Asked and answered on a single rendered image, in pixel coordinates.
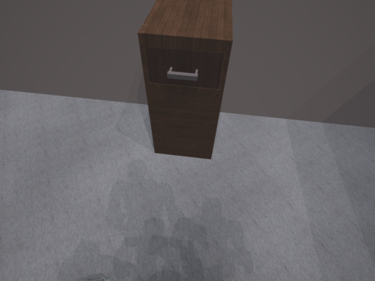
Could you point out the cabinet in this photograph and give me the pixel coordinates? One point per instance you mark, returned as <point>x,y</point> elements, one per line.
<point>184,119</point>

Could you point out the handle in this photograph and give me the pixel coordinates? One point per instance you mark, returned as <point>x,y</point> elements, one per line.
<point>182,76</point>

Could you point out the drawer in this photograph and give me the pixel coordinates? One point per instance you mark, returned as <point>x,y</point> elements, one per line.
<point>209,66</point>

